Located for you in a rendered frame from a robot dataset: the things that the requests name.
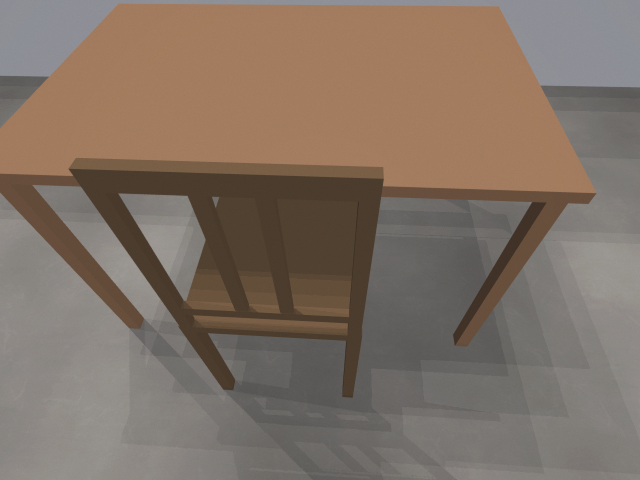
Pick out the table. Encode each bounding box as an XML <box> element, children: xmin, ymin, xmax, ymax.
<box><xmin>0</xmin><ymin>4</ymin><xmax>596</xmax><ymax>347</ymax></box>

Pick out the chair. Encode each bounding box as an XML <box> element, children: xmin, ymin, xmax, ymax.
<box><xmin>69</xmin><ymin>158</ymin><xmax>384</xmax><ymax>398</ymax></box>

